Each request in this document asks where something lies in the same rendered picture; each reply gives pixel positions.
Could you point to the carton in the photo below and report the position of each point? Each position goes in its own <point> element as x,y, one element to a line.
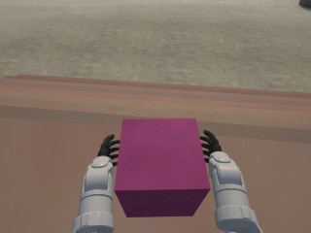
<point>161,170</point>

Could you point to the left robot hand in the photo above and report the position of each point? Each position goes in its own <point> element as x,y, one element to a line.
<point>105,148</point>

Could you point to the robot right forearm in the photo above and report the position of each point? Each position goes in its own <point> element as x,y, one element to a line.
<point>233,212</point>

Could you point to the right robot hand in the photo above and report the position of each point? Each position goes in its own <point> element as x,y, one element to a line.
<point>213,144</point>

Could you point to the robot left forearm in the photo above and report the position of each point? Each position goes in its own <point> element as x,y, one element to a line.
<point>95,209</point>

